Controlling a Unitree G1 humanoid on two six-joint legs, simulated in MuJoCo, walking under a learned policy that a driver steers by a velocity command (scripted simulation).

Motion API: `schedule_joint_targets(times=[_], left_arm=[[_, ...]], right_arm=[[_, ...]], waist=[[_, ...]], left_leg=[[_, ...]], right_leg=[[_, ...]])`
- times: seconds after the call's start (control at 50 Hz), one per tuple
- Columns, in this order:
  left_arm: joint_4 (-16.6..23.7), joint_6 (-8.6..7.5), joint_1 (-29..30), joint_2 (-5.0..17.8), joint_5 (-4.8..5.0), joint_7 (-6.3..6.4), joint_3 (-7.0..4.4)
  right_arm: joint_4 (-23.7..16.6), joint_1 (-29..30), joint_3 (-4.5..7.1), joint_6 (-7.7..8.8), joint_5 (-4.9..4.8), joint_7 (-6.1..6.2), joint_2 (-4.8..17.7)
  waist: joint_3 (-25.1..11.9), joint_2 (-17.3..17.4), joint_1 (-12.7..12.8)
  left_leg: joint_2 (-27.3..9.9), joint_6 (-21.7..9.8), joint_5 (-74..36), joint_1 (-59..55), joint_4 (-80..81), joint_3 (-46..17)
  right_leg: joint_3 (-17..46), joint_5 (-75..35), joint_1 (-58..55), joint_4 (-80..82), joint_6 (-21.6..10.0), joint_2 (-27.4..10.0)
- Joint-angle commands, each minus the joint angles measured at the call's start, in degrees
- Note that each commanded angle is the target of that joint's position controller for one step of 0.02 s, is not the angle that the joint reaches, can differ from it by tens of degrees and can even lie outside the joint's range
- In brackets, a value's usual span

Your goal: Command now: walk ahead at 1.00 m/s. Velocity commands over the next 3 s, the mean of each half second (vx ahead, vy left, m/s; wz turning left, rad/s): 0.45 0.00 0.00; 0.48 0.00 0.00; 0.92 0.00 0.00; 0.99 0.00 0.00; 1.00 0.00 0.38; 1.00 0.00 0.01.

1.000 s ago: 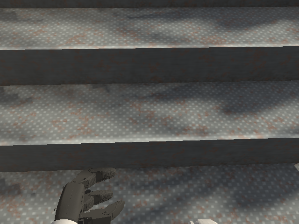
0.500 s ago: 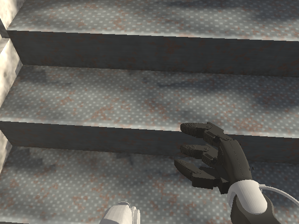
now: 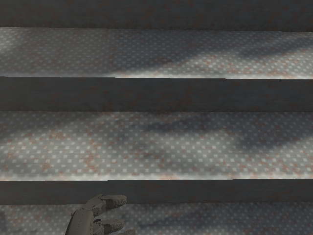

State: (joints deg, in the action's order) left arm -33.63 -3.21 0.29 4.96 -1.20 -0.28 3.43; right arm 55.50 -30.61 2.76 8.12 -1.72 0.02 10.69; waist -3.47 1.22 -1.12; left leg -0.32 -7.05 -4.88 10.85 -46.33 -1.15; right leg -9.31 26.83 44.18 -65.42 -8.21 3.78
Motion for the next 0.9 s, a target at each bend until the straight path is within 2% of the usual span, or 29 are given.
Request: schedule_joint_targets(times=[0.02,0.06,0.08,0.12,0.14,0.16,0.2,0.22,0.24,0.26,0.28,0.3,0.32,0.34,0.36,0.4,0.44,0.46,0.5,0.54,0.58,0.62,0.64,0.68,0.72,0.76,0.8,0.82,0.9], left_arm=[[-8.13,-0.69,-18.54,16.85,-0.28,0.28,-9.20],[-16.50,-2.41,-20.04,7.60,-0.73,0.37,-6.86],[-19.98,-3.02,-23.27,5.25,-1.34,0.47,-6.12],[-21.25,-3.74,-20.40,3.01,-0.71,-0.40,-4.78],[-22.28,-4.32,-19.79,3.71,-0.95,-0.75,-4.65],[-23.51,-2.11,-16.51,2.16,-6.23,-2.59,-3.42],[-22.40,-0.25,-12.00,14.11,-7.60,-4.32,-5.83],[-22.15,0.17,-17.79,22.11,-7.03,-6.45,-8.21],[-19.98,-2.78,-13.45,26.01,-3.44,-7.94,-9.90],[-16.12,-4.48,-5.58,29.76,-0.51,-7.92,-10.98],[-13.31,-5.86,-4.27,26.06,0.43,-7.32,-10.11],[-16.73,-5.63,-18.57,16.24,-3.94,-8.78,-6.95],[-20.24,-3.54,-24.84,15.71,-2.85,-10.17,-7.95],[-19.51,-1.62,-29.97,17.67,-0.23,-9.30,-9.72],[-17.61,-1.05,-24.08,13.92,0.82,-7.24,-9.23],[-13.67,-0.53,-18.87,10.22,-2.93,-2.98,-6.88],[-12.01,0.29,-15.98,4.41,-2.09,-1.65,-3.97],[-11.58,0.51,-15.22,5.05,-0.46,-2.95,-3.16],[-14.11,-0.72,-22.01,8.02,1.48,-6.18,-3.75],[-13.60,-1.75,-19.40,10.38,0.36,-7.14,-4.09],[-13.51,-0.65,-18.13,11.90,0.61,-6.20,-4.61],[-14.34,-0.25,-12.70,13.41,-0.03,-4.30,-5.51],[-12.85,0.22,-10.52,13.68,-0.44,-1.87,-5.61],[-11.04,-0.16,-10.39,15.99,-1.49,0.23,-6.90],[-10.95,-1.21,-9.73,14.52,-0.80,0.91,-6.83],[-11.76,-2.66,-13.12,13.96,-0.84,0.79,-7.47],[-15.35,-2.88,-29.05,18.43,-1.08,0.40,-9.05],[-17.17,-3.38,-33.96,20.57,-1.35,0.68,-9.85],[-22.38,-4.96,-36.73,8.54,-2.15,0.08,-6.52]], right_arm=[[-18.59,13.56,0.96,3.23,4.06,-1.65,-0.08],[-23.71,23.33,-2.18,1.86,4.85,-0.60,-7.21],[-25.51,24.42,-4.17,0.58,4.76,0.22,-10.91],[-27.47,25.18,-4.71,-2.00,2.99,0.61,-8.46],[-28.17,27.33,-4.61,-2.83,1.94,1.54,-8.07],[-30.07,27.01,-4.95,-4.62,2.33,-1.85,0.93],[-39.92,35.97,-6.30,-6.87,4.64,-1.67,2.85],[-39.70,44.46,-7.70,-10.37,5.90,-3.31,2.62],[-32.13,33.46,-7.03,-10.82,1.14,-4.99,0.30],[-25.87,17.91,-6.64,-12.16,-0.50,-5.77,1.70],[-19.72,8.88,-4.51,-12.29,0.79,-4.62,7.88],[-12.61,-9.92,-2.72,-12.51,2.15,-1.83,12.12],[-8.45,-21.85,-2.06,-12.92,6.06,-2.62,12.92],[-9.09,-12.37,0.81,-10.46,7.59,-3.57,17.44],[-9.97,6.36,0.50,-8.25,4.78,-4.36,15.07],[-6.98,20.45,-3.85,-4.41,0.59,-3.79,-1.99],[-4.70,22.22,-4.94,-2.82,3.83,-2.45,-7.15],[-7.00,25.46,-4.82,-2.45,4.63,-2.51,-5.32],[-14.75,36.61,-1.87,-1.91,4.21,-2.13,7.46],[-16.45,38.30,-0.50,-1.85,3.44,-2.65,13.70],[-17.27,37.94,-0.38,-1.49,1.91,-3.40,11.82],[-9.33,16.04,0.84,-2.37,0.16,-4.80,11.53],[-4.46,3.63,2.63,-3.84,2.20,-5.89,14.40],[-2.40,-3.74,2.41,-5.04,5.05,-4.75,11.48],[-6.81,10.77,1.37,-5.65,4.86,-3.09,10.53],[-11.09,24.37,0.83,-6.63,4.75,-2.19,7.99],[-12.78,29.87,-0.29,-6.45,4.76,-2.72,4.21],[-15.92,34.40,0.46,-3.41,3.26,-0.94,4.54],[-28.99,46.81,-4.09,-1.17,4.61,1.26,-3.43]], waist=[[-16.47,-2.63,6.75],[3.83,5.81,3.04],[8.37,2.96,1.59],[12.60,1.14,-2.83],[13.55,-0.80,-3.12],[-1.72,-3.58,-7.41],[-2.61,-0.50,-12.45],[-10.26,-5.15,-10.83],[-9.11,-9.04,-14.56],[-8.78,-9.37,-19.72],[-11.50,0.19,-18.50],[-28.43,10.65,-15.59],[-38.99,21.54,-16.38],[-24.25,9.06,-10.00],[-8.70,9.21,-3.60],[-12.22,0.45,3.92],[-7.14,-2.80,6.17],[-6.87,-4.77,6.98],[-7.95,-0.56,11.30],[-6.09,-0.35,12.06],[-5.56,-0.63,11.42],[-1.51,2.81,2.53],[-1.50,8.64,-3.03],[-4.27,7.35,-7.61],[-0.60,2.42,-2.91],[-2.03,-2.21,1.83],[-3.01,-16.68,10.20],[3.86,-7.56,10.69],[4.21,-5.49,6.80]], left_leg=[[7.51,-0.27,7.54,40.60,-75.09,-11.80],[5.32,-2.96,15.23,56.88,-82.33,-9.96],[6.01,-3.29,20.97,63.82,-89.65,-9.84],[4.91,-1.77,32.37,63.32,-77.82,-7.34],[5.97,-1.19,36.38,62.24,-78.64,-4.08],[3.91,-6.81,42.74,65.04,-73.33,-4.82],[3.21,-8.46,37.90,43.56,-39.65,1.90],[4.96,-1.25,22.95,12.22,-27.87,8.05],[7.99,2.90,6.12,0.42,-30.50,11.22],[9.90,4.36,1.35,2.76,-21.25,8.62],[11.06,1.80,4.51,3.16,-4.92,8.90],[1.22,-9.28,-30.31,-23.31,0.17,-11.28],[-16.09,-25.49,-62.99,-35.40,12.01,-40.27],[-18.00,-22.19,-40.36,-16.82,18.05,-50.95],[-15.08,-16.65,-29.57,-1.94,15.45,-38.02],[-9.55,-8.24,-21.24,3.90,17.60,-18.83],[-4.47,-2.10,-7.12,11.51,21.97,-7.54],[-2.36,0.53,-5.83,16.96,22.49,-3.08],[3.73,4.60,-9.45,38.94,30.03,7.02],[0.33,1.20,-13.29,38.72,29.58,5.33],[-5.45,-1.73,-20.45,21.13,22.64,1.81],[-8.57,-7.64,-22.84,-1.46,16.22,-5.53],[-14.69,-12.91,-19.32,-8.08,19.65,-12.41],[-16.28,-11.59,12.99,-10.72,21.05,-18.38],[-15.41,-10.06,34.95,1.01,25.37,-19.28],[-6.30,-4.89,28.80,10.99,16.58,-5.69],[6.51,2.66,27.73,42.69,-19.81,-0.97],[2.27,3.49,28.65,56.29,-43.77,3.40],[-0.98,-1.79,38.49,77.78,-81.96,-2.46]], right_leg=[[59.09,-0.04,-45.64,43.18,-12.82,-20.14],[39.25,-9.87,-33.68,40.62,-8.08,-17.20],[30.52,-23.41,-33.10,41.28,-5.64,-15.59],[17.47,-31.27,-24.98,48.67,-1.30,-14.09],[14.53,-34.63,-21.16,52.55,-0.87,-14.22],[13.32,-35.38,-24.82,45.32,-3.03,-12.59],[6.84,-45.53,-2.27,49.15,-1.53,-2.83],[14.70,-68.04,8.87,63.59,-8.49,-7.76],[9.92,-98.22,8.59,59.42,-8.27,-8.88],[9.26,-114.94,-4.23,51.91,-8.09,-14.03],[10.15,-123.83,-15.68,37.57,-3.86,-15.35],[13.17,-102.29,-10.08,12.50,3.68,-13.85],[14.62,-8.67,-4.20,-23.54,9.35,4.34],[27.18,-17.27,5.60,-43.07,5.15,7.20],[24.73,-16.40,15.92,-50.83,4.36,5.73],[21.42,-12.90,14.51,-41.95,0.22,-1.40],[15.81,-7.12,14.29,-31.35,1.33,-5.90],[13.86,-6.85,8.30,-24.42,4.52,-8.15],[6.88,-19.40,-25.86,-12.17,11.59,-6.88],[6.15,-23.82,-31.79,-8.23,15.49,-4.70],[9.08,-26.36,-27.72,16.94,15.61,-7.89],[1.79,-26.31,-19.73,42.01,15.22,-2.88],[1.35,-18.44,-18.03,38.99,12.94,-2.01],[6.67,-10.98,-17.07,32.42,3.99,-5.38],[11.71,-8.85,-19.18,35.29,-2.05,-8.27],[19.67,-5.04,-29.05,42.72,-6.84,-11.10],[46.78,-14.64,-56.62,52.44,-17.49,-24.04],[43.39,-17.76,-61.04,52.83,-12.99,-25.80],[26.18,-19.68,-57.27,51.99,-5.52,-21.91]])
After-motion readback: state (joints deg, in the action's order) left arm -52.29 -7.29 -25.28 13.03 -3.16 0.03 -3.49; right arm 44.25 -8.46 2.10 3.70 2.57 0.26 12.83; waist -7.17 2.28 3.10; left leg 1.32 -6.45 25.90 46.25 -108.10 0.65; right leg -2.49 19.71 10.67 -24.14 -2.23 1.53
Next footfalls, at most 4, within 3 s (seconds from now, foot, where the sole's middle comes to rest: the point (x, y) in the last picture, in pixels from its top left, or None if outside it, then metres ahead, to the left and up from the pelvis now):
0.30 left None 0.40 0.13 -0.51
0.64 right None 0.40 -0.13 -0.51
1.10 left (140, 138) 0.68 0.06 -0.34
1.50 right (181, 54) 0.93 -0.08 -0.18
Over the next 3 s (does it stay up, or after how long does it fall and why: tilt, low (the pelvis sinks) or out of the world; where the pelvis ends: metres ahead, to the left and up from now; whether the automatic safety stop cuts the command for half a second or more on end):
stays up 2.10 0.12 0.91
